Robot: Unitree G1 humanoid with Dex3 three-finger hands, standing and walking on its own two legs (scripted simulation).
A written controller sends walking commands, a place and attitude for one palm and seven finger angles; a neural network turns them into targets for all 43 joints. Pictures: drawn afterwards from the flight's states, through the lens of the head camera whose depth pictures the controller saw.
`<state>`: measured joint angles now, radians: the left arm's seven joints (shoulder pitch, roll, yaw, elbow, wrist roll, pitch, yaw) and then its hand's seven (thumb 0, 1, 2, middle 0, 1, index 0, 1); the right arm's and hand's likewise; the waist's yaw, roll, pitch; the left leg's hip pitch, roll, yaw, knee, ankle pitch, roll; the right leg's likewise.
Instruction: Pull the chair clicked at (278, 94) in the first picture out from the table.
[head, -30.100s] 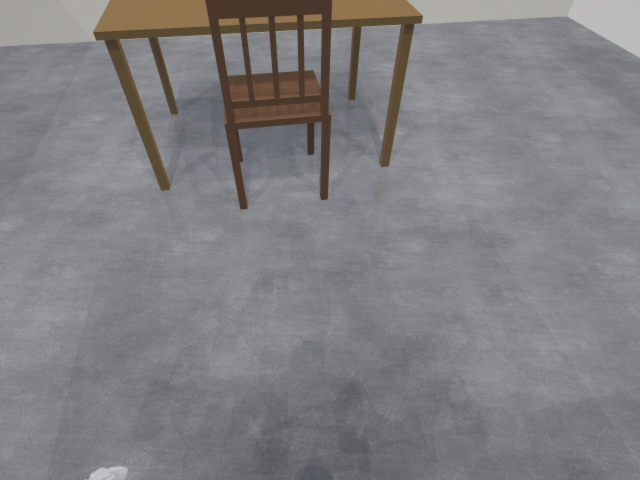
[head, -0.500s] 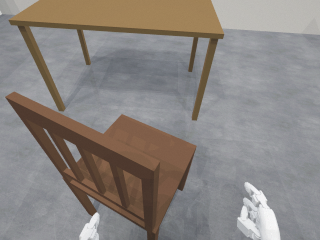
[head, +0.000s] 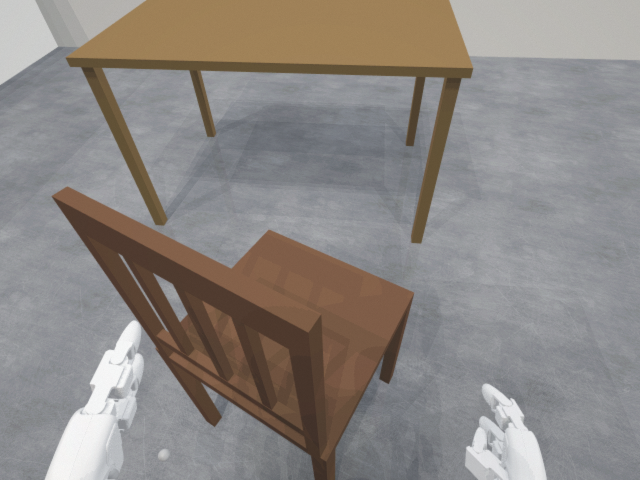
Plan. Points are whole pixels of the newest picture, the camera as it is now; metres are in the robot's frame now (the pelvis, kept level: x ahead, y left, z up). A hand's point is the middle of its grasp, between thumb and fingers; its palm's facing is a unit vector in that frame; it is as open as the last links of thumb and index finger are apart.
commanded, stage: draw the hand back to the body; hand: left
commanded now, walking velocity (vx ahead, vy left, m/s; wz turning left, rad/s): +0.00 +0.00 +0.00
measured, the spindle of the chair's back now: (208, 335) +0.32 +0.21 -0.04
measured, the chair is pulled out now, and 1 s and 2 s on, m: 0.68 0.68 0.68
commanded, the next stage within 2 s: step back with the hand held close in 0.98 s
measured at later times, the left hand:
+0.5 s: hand (80, 318) +0.20 +0.22 +0.21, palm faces +0.41 -0.79 -0.46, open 10.9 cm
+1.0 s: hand (62, 278) +0.22 +0.24 +0.23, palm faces +0.46 -0.77 -0.44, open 7.5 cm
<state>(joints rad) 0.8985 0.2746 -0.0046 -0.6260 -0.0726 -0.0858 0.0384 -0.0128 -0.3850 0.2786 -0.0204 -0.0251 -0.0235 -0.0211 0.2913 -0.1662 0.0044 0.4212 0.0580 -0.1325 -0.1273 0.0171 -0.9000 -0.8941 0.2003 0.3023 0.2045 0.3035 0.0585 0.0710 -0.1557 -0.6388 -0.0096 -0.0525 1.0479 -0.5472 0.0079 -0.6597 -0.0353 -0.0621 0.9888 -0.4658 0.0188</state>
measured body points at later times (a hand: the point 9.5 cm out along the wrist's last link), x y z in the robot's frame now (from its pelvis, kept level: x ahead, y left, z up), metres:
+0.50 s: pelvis +0.03 -0.02 +0.05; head +0.01 -0.05 +0.50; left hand +0.17 +0.26 +0.23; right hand +0.21 -0.24 -0.03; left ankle -0.01 +0.11 -0.67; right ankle +0.02 -0.13 -0.67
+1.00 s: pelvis +0.04 -0.02 +0.06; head +0.02 -0.05 +0.51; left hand +0.19 +0.28 +0.25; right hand +0.22 -0.24 -0.03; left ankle -0.01 +0.11 -0.67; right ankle +0.02 -0.13 -0.67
